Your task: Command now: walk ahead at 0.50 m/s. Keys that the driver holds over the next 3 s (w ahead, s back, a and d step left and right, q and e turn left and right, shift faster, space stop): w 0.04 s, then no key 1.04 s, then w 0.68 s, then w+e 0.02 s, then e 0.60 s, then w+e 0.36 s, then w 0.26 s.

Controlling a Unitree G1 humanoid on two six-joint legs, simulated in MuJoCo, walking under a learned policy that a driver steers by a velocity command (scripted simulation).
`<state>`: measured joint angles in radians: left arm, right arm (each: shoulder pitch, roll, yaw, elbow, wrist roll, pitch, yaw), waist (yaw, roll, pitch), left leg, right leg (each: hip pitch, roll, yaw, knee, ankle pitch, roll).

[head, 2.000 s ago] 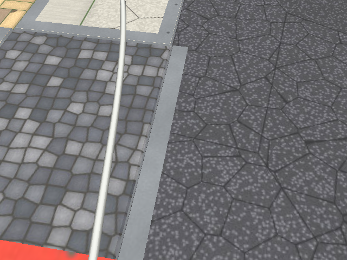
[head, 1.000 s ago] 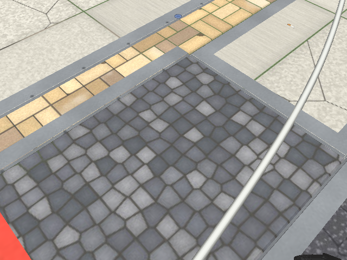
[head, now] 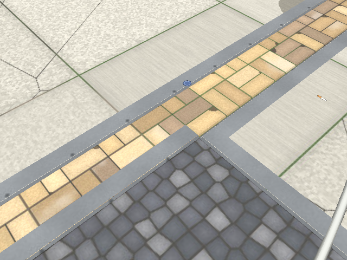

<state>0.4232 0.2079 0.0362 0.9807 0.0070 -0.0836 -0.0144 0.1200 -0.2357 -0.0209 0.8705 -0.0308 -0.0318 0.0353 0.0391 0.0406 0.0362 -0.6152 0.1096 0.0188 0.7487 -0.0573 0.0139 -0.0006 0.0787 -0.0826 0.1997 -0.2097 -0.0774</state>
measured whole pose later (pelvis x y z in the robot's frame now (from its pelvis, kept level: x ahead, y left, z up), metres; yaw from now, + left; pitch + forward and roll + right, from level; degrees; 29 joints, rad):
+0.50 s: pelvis +0.17 +0.05 -0.01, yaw -1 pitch -1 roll +0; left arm 0.21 0.20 0.02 1.01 0.02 0.03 0.03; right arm 0.26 -0.18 0.00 1.02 -0.02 -0.05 -0.01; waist -0.01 -0.03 0.04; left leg -0.25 -0.05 0.10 0.38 -0.13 0.09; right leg -0.34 -0.04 0.01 0.67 -0.32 0.00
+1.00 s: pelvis +0.20 +0.03 +0.00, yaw +0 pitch -2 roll +0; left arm 0.29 0.14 -0.01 1.14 0.01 -0.01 0.04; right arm 0.29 -0.15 0.00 1.14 -0.01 -0.01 -0.04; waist 0.00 0.00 0.02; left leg -0.17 -0.02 0.07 0.37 -0.17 0.04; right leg -0.13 0.00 -0.03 0.39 -0.22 -0.01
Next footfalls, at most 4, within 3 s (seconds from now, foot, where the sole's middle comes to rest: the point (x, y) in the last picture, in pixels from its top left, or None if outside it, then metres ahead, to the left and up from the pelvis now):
0.16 left None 0.26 0.12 -0.78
0.56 right None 0.23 -0.08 -0.78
1.88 left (175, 217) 0.66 0.07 -0.78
2.36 right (225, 228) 0.61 -0.13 -0.78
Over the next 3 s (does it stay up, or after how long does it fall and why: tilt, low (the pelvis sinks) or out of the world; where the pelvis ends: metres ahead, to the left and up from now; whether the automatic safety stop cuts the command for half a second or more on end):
stays up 0.77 -0.08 0.00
